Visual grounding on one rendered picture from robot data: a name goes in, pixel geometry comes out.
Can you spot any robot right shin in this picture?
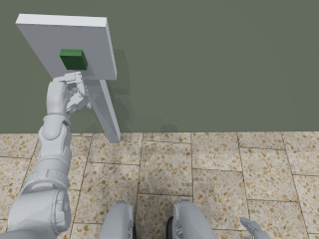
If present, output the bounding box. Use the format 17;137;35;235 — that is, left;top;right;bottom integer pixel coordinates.
171;197;189;239

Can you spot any right robot hand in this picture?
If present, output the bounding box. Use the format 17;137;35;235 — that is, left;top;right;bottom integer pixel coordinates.
240;217;271;239

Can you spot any left robot hand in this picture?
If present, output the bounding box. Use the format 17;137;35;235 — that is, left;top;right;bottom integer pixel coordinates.
46;71;92;120

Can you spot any right robot thigh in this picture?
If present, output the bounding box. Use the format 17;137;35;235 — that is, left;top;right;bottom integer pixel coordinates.
172;201;217;239

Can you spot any panel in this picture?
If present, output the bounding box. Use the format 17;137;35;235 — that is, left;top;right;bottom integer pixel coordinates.
15;14;121;143

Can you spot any robot left forearm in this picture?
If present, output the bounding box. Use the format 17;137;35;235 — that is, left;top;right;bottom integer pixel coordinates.
7;114;72;232

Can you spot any button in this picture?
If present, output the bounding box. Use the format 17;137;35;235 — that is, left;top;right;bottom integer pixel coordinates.
59;49;88;71

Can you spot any robot left upper arm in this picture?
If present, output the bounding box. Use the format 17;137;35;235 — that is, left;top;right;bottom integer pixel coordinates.
0;188;72;239

